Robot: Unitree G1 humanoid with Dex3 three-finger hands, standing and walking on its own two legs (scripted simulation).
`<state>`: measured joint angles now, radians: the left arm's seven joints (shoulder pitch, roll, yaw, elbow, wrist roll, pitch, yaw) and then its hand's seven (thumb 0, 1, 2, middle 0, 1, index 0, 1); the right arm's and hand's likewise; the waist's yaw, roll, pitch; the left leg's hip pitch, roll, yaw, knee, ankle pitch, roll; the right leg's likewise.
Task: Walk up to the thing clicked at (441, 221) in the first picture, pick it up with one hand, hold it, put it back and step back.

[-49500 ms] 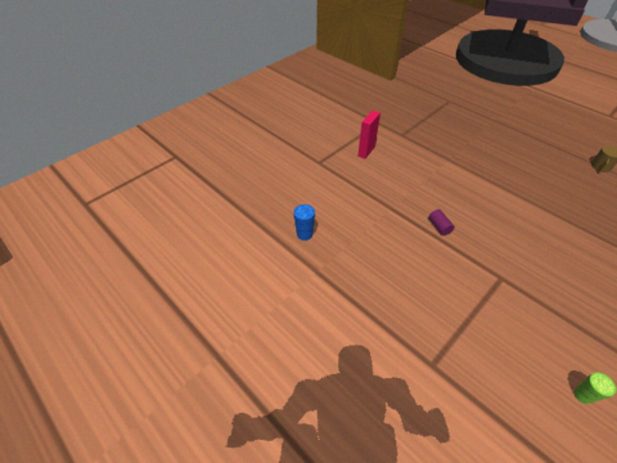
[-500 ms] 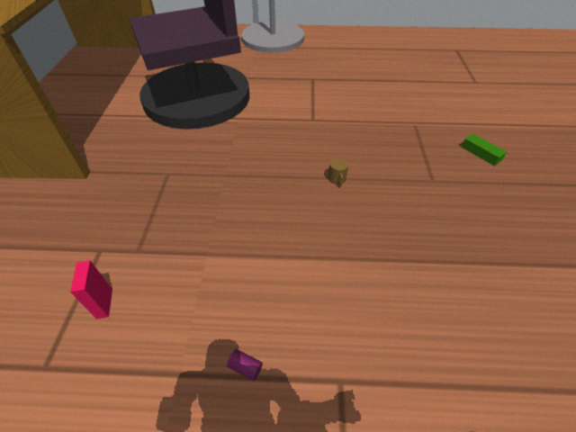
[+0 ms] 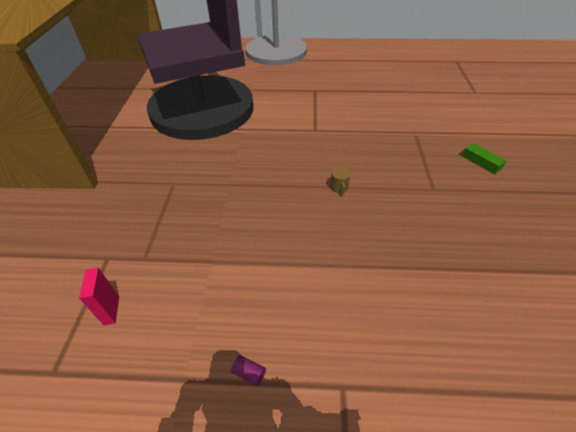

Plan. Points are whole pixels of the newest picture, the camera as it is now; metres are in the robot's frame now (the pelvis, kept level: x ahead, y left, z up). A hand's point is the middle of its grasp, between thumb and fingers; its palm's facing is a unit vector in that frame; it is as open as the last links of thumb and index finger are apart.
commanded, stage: stand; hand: left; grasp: from above
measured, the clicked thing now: (248, 370) +0.46 +0.17 -0.75
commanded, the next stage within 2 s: step back in 1.58 s
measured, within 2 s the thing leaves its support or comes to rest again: neither
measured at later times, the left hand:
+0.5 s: hand out of the picture +0.07 +0.23 -0.16, palm faces +0.02 -0.94 -0.33, open 7.4 cm
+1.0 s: hand out of the picture +0.09 +0.23 -0.16, palm faces +0.02 -0.94 -0.33, open 7.4 cm
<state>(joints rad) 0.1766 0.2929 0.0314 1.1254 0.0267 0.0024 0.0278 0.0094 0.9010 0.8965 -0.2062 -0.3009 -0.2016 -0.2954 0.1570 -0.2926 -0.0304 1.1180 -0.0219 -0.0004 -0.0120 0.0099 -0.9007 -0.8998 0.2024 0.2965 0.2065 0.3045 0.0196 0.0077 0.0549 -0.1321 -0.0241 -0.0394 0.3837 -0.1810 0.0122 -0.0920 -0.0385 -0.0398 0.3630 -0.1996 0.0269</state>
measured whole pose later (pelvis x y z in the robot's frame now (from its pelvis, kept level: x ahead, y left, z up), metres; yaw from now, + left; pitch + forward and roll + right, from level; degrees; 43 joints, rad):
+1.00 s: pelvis +0.02 -0.02 +0.00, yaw +0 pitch -2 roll +0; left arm 0.10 0.31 0.02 1.15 0.01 -0.01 0.01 0.01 0.90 0.90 -0.21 -0.30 -0.20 -0.30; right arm 0.11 -0.33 -0.01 1.15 -0.01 -0.01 -0.01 0.01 -0.90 -0.90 0.20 0.30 0.21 0.30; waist 0.01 0.01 0.05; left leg -0.11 0.00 -0.05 0.32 -0.17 -0.01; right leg -0.08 -0.02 -0.05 0.31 -0.19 0.00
